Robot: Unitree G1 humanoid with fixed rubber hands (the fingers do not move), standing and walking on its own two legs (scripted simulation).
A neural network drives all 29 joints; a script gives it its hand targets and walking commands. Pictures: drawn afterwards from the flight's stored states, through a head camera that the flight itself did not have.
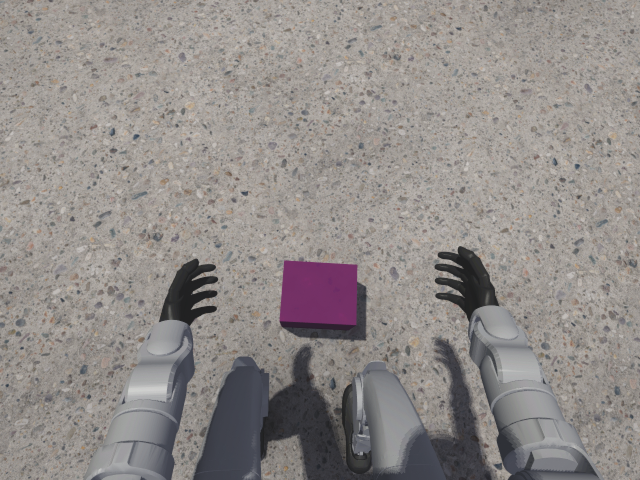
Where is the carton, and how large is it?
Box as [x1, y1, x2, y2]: [280, 260, 356, 329]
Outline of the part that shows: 284,260 280,308 280,323 282,326 349,329 355,325 356,265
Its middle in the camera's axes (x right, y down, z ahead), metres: -0.01 +0.15 +1.00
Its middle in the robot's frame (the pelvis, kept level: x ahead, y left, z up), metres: +0.41 -0.02 -0.59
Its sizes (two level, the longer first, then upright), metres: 0.182 0.148 0.147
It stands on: the floor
